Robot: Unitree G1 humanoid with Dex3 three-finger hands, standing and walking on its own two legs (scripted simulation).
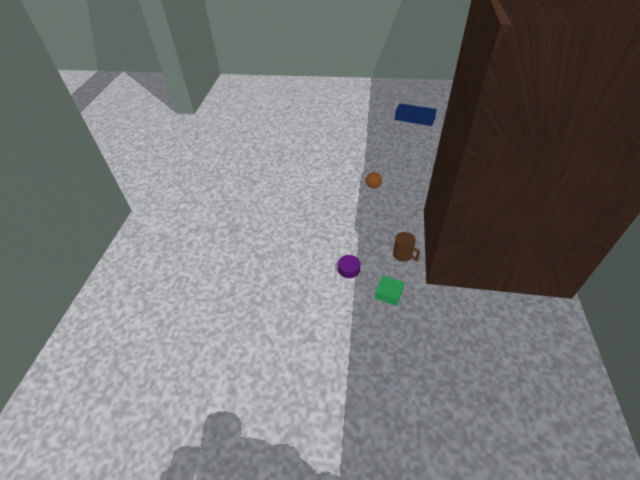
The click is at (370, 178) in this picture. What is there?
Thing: free ball
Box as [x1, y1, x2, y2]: [366, 172, 381, 187]
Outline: 371,172 366,177 366,183 370,187 376,187 380,184 381,177 378,173
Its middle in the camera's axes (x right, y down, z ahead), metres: +0.27 -0.30 +1.90
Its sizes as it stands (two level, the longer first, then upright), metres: 0.079 0.079 0.079
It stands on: the floor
